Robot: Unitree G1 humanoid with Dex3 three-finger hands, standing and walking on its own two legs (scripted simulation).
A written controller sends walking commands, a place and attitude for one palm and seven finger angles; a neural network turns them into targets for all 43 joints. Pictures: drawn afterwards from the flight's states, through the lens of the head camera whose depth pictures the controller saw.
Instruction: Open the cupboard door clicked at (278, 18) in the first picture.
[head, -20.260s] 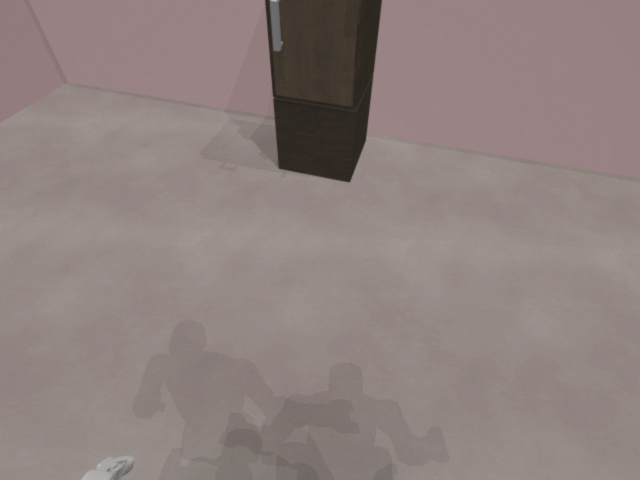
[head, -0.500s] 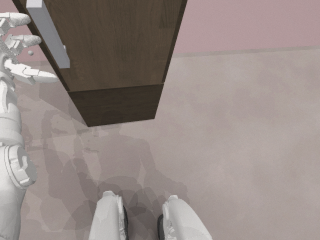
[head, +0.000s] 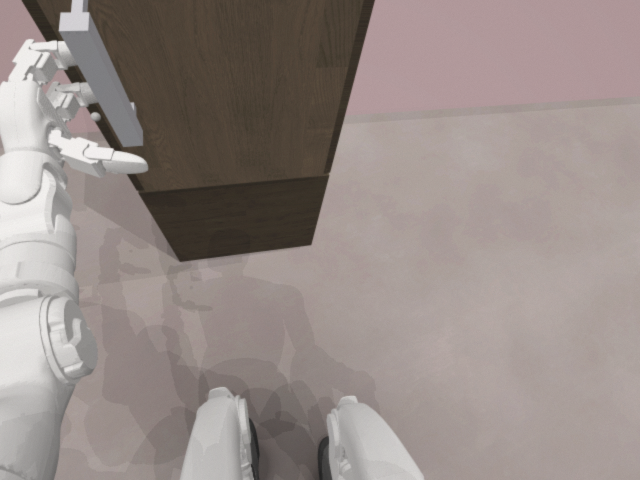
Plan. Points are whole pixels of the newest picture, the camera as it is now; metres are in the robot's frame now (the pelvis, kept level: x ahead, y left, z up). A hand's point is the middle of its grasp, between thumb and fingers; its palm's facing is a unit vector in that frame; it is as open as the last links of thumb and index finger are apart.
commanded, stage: slide the fingers in behind the handle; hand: left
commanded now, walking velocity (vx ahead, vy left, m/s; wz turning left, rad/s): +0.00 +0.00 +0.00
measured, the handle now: (109, 76) +0.58 +0.21 +0.07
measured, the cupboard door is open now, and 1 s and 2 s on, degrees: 0 0 3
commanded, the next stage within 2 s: close the thumb around the handle in 0.86 s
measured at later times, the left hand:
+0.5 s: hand (130, 112) +0.53 +0.19 +0.06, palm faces +0.10 -0.99 +0.00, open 14.0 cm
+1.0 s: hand (123, 113) +0.53 +0.19 +0.06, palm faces +0.11 -0.99 -0.01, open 14.0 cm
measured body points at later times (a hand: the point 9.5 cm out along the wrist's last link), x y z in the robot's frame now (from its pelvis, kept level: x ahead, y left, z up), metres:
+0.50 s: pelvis +0.00 +0.00 +0.00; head +0.15 +0.03 +0.42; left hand +0.52 +0.24 +0.06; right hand +0.00 -0.26 -0.11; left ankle +0.06 +0.10 -0.62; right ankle -0.01 -0.11 -0.62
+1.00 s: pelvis +0.00 +0.00 +0.00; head +0.15 +0.03 +0.42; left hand +0.52 +0.25 +0.07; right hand +0.00 -0.27 -0.11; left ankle +0.06 +0.10 -0.62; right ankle -0.01 -0.11 -0.62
